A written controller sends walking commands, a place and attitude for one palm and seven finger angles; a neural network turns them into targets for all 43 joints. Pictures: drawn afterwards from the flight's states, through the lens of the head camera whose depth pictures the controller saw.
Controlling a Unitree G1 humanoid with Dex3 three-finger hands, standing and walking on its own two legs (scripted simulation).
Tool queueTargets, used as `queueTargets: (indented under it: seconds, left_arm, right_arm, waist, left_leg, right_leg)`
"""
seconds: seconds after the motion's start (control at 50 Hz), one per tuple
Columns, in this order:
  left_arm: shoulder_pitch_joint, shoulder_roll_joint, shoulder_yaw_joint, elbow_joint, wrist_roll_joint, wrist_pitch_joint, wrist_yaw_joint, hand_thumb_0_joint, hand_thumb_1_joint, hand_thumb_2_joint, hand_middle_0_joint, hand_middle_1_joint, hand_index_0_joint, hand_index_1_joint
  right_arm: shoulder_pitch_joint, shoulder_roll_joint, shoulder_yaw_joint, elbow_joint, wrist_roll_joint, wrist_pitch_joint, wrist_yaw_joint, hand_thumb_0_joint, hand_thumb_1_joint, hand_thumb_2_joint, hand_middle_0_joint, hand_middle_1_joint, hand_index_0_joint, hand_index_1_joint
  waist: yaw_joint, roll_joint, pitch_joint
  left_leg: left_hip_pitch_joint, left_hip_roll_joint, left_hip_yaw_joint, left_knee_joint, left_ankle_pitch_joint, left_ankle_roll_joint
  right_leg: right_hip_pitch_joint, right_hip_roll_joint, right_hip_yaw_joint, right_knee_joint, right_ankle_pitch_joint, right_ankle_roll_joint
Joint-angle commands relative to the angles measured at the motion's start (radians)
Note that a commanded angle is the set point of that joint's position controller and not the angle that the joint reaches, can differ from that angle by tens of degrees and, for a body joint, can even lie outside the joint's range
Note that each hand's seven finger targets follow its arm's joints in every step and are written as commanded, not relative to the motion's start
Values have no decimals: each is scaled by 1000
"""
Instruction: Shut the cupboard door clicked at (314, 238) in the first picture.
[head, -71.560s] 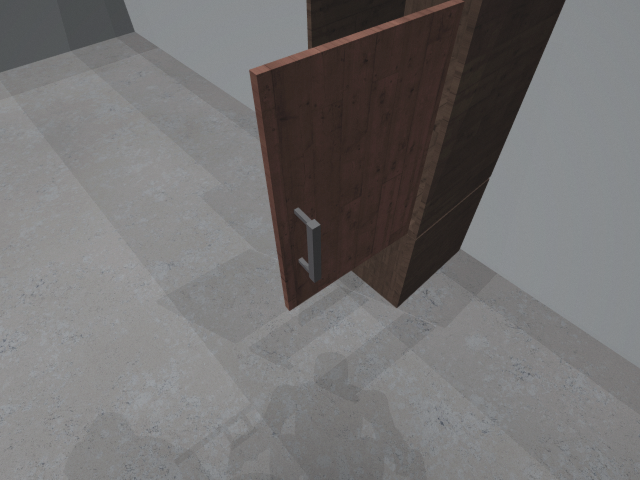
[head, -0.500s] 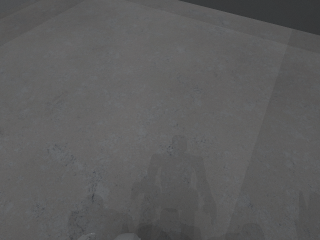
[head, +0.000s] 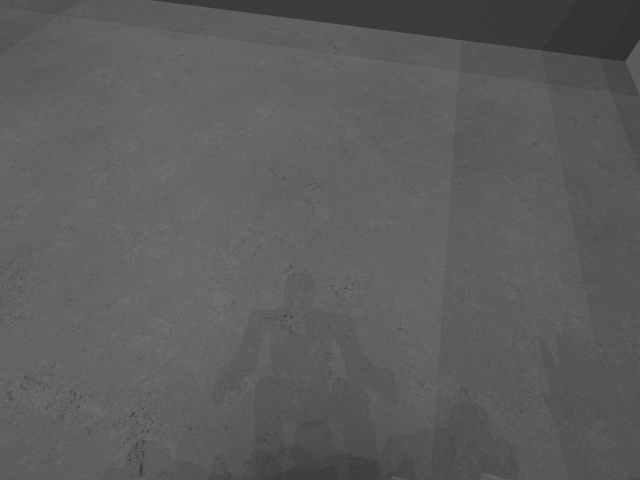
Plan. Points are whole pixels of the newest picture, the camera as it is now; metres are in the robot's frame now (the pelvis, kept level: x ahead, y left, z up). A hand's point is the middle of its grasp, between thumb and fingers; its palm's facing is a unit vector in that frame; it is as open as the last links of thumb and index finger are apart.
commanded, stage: turn to face it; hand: left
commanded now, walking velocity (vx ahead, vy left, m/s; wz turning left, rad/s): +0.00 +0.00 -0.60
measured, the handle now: out of the picture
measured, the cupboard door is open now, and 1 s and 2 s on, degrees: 6 6 6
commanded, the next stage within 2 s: none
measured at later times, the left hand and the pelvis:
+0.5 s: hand (197, 436) +0.19 +0.20 -0.17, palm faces -0.25 -0.95 -0.19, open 7.4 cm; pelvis +0.04 +0.03 +0.00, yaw -17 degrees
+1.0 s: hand (248, 412) +0.22 +0.13 -0.16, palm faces -0.55 -0.80 -0.23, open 7.4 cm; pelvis +0.04 +0.01 +0.00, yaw -35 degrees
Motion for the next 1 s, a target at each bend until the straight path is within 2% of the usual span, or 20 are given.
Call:
queueTargets:
  seconds: [0.0, 0.02, 0.04, 0.06, 0.16, 0.26, 0.32, 0.36, 0.38, 0.42, 0.48, 0.62, 0.68, 0.7, 0.72, 0.74, 0.76, 0.8, 0.84, 0.98]
  left_arm:
    - [154, 155, 32, -41, 15, -43, 6, 0, 900, 900, -200, -300, -200, -300]
    - [189, 252, 49, -31, 16, -53, 21, 0, 900, 900, -200, -300, -200, -300]
    - [205, 263, 47, -33, 5, -49, 34, 0, 900, 900, -200, -300, -200, -300]
    - [148, 236, 43, -52, 5, -41, 41, 0, 900, 900, -200, -300, -200, -300]
    - [25, 180, 24, -93, 6, -46, 49, 0, 900, 900, -200, -300, -200, -300]
    - [8, 208, 36, -94, 11, -34, 41, 0, 900, 900, -200, -300, -200, -300]
    - [-69, 181, 30, -105, -1, -22, 34, 0, 900, 900, -200, -300, -200, -300]
    - [-46, 81, 8, -145, -14, -11, 19, 0, 900, 900, -200, -300, -200, -300]
    - [-81, 119, 11, -149, -3, -9, 17, 0, 900, 900, -200, -300, -200, -300]
    - [-44, 125, 24, -120, 6, -7, 4, 0, 900, 900, -200, -300, -200, -300]
    - [-43, 97, 15, -109, -1, 3, -13, 0, 900, 900, -200, -300, -200, -300]
    - [-91, 70, -2, -133, -1, -6, -16, 0, 900, 900, -200, -300, -200, -300]
    - [9, 95, 7, -102, 0, -17, -12, 0, 900, 900, -200, -300, -200, -300]
    - [81, 163, 19, -81, 5, -30, -4, 0, 900, 900, -200, -300, -200, -300]
    - [123, 276, 40, -67, 14, -43, 12, 0, 900, 900, -200, -300, -200, -300]
    - [157, 290, 43, -59, 0, -40, 27, 0, 900, 900, -200, -300, -200, -300]
    - [114, 271, 34, -74, 1, -34, 31, 0, 900, 900, -200, -300, -200, -300]
    - [-2, 210, 27, -100, 2, -33, 43, 0, 900, 900, -200, -300, -200, -300]
    - [-45, 190, 17, -119, 5, -35, 44, 0, 900, 900, -200, -300, -200, -300]
    - [-31, 214, 31, -108, 9, -27, 31, 0, 900, 900, -200, -300, -200, -300]
  right_arm:
    - [1, -166, -61, -76, 16, -14, -5, 0, -900, -900, 200, 300, 200, 300]
    - [-44, -96, -42, -127, 17, -13, 1, 0, -900, -900, 200, 300, 200, 300]
    - [-49, -127, -38, -132, 19, 3, -11, 0, -900, -900, 200, 300, 200, 300]
    - [-75, -114, -40, -133, 18, 6, -9, 0, -900, -900, 200, 300, 200, 300]
    - [-30, -123, -33, -97, 14, -3, -4, 0, -900, -900, 200, 300, 200, 300]
    - [-8, -115, -26, -103, 22, -8, -11, 0, -900, -900, 200, 300, 200, 300]
    - [119, -137, -32, -67, 23, -21, -14, 0, -900, -900, 200, 300, 200, 300]
    - [171, -310, -62, -75, 0, -35, -22, 0, -900, -900, 200, 300, 200, 300]
    - [162, -307, -55, -82, -4, -28, -25, 0, -900, -900, 200, 300, 200, 300]
    - [54, -240, -37, -119, -6, -36, -27, 0, -900, -900, 200, 300, 200, 300]
    - [33, -217, -31, -123, -6, -28, -29, 0, -900, -900, 200, 300, 200, 300]
    - [96, -244, -57, -82, -3, -20, -14, 0, -900, -900, 200, 300, 200, 300]
    - [59, -254, -66, -85, 5, -14, -7, 0, -900, -900, 200, 300, 200, 300]
    - [53, -217, -64, -97, 14, -13, -2, 0, -900, -900, 200, 300, 200, 300]
    - [6, -126, -41, -146, 16, -12, 2, 0, -900, -900, 200, 300, 200, 300]
    - [-29, -158, -37, -160, 14, 0, -10, 0, -900, -900, 200, 300, 200, 300]
    - [-31, -147, -36, -157, 19, 5, -9, 0, -900, -900, 200, 300, 200, 300]
    - [-20, -167, -38, -129, 13, 4, -12, 0, -900, -900, 200, 300, 200, 300]
    - [7, -153, -38, -111, 13, 3, -4, 0, -900, -900, 200, 300, 200, 300]
    - [32, -128, -34, -113, 21, -6, -8, 0, -900, -900, 200, 300, 200, 300]
  waist:
    - [49, -119, -179]
    - [76, -360, -160]
    - [77, -288, -170]
    - [55, -199, -103]
    - [1, -161, -184]
    - [-3, -148, -165]
    - [-72, -135, -160]
    - [-79, 348, -160]
    - [-89, 238, -124]
    - [-27, 182, -109]
    - [-19, 180, -116]
    - [-55, 211, -136]
    - [4, 141, -163]
    - [36, -26, -191]
    - [65, -347, -157]
    - [81, -303, -159]
    - [51, -211, -113]
    - [6, -290, -106]
    - [-21, -215, -129]
    - [-20, -185, -133]
  left_leg:
    - [-97, 63, -19, 243, 166, 1]
    - [-348, -88, -43, 481, -321, -47]
    - [-366, -67, -196, 605, -323, -40]
    - [-415, -53, -234, 643, -247, -35]
    - [-329, -65, -226, 482, -114, -67]
    - [-190, -106, -204, 206, -97, -62]
    - [72, -116, -200, -110, 125, -52]
    - [183, 295, -608, -314, 244, 113]
    - [75, 344, -622, -303, 275, 187]
    - [41, 263, -485, -277, 353, 178]
    - [75, 181, -287, -222, 437, 148]
    - [121, 211, -187, -152, 465, 138]
    - [20, 177, -115, 3, 364, 63]
    - [-91, 110, -70, 165, 201, 5]
    - [-378, -53, -32, 404, -298, -57]
    - [-409, -57, -178, 553, -330, -51]
    - [-421, -37, -228, 607, -260, -45]
    - [-436, -24, -243, 609, -160, -62]
    - [-328, -44, -224, 529, -108, -69]
    - [-144, -123, -188, 153, -67, -59]
  right_leg:
    - [282, -110, 174, -362, 444, -75]
    - [362, -327, 491, -387, 797, -201]
    - [318, -378, 506, -406, 717, -279]
    - [279, -330, 448, -411, 604, -274]
    - [293, -200, 311, -330, 710, -217]
    - [205, -190, 386, -310, 626, -222]
    - [24, -102, 352, -227, 427, -124]
    - [-229, 108, 121, 156, -239, -5]
    - [-194, 59, 158, 325, -266, -8]
    - [-202, 21, 136, 439, -170, 9]
    - [-165, 10, 84, 362, -113, 26]
    - [-36, 30, -6, 20, -71, 9]
    - [175, 44, -20, -255, 159, -20]
    - [314, -56, 109, -378, 309, -56]
    - [415, -301, 466, -417, 630, -169]
    - [347, -371, 511, -405, 726, -259]
    - [290, -340, 445, -415, 588, -270]
    - [272, -244, 395, -393, 567, -237]
    - [206, -193, 315, -365, 573, -215]
    - [130, -163, 412, -334, 462, -204]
